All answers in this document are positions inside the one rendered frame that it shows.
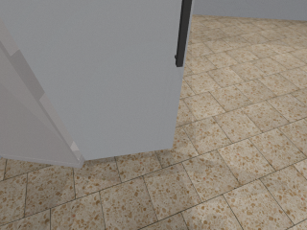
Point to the fridge door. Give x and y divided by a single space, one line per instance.
108 68

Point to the handle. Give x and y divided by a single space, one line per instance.
183 31

